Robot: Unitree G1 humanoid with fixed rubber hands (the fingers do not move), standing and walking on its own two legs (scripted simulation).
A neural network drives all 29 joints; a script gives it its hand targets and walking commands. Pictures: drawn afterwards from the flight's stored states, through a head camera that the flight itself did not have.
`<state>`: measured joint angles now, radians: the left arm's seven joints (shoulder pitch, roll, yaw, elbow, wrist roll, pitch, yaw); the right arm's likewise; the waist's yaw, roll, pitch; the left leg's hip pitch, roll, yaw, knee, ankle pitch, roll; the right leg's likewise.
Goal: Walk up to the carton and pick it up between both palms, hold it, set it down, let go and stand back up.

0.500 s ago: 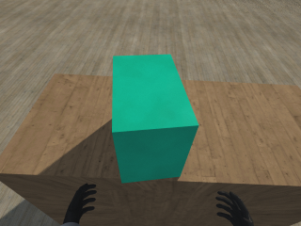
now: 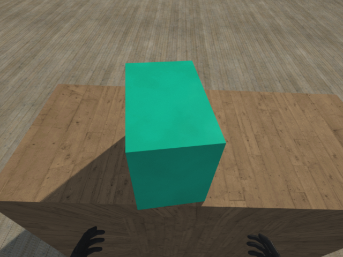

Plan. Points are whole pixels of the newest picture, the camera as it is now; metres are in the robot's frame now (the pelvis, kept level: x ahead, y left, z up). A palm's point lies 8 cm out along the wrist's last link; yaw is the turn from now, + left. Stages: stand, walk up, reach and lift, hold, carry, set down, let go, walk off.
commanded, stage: set down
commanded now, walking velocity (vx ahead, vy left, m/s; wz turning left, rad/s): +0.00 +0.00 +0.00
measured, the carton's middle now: (165, 133) +0.43 +0.06 +0.05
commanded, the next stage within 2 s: let go in 0.12 s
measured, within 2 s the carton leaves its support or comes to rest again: neither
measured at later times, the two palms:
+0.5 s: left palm (84, 254) +0.16 +0.22 -0.08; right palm out of the picture +0.15 -0.23 -0.09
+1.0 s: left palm out of the picture +0.04 +0.26 -0.12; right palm out of the picture +0.05 -0.24 -0.11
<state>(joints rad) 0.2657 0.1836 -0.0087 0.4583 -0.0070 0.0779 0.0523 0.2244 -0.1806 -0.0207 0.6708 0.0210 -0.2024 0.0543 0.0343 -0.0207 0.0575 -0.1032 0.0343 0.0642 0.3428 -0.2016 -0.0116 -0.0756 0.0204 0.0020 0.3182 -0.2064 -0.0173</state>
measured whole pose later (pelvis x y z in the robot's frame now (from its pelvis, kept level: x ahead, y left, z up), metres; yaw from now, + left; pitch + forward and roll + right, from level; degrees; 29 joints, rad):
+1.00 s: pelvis -0.01 +0.01 -0.01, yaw +1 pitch -3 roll -1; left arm 0.36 0.22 0.05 0.77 0.03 -0.02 -0.01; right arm 0.36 -0.23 -0.04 0.78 -0.01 -0.05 -0.01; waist 0.00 0.00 -0.02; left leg -0.19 0.03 0.04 0.50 -0.26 0.01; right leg -0.14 0.01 -0.02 0.45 -0.26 0.00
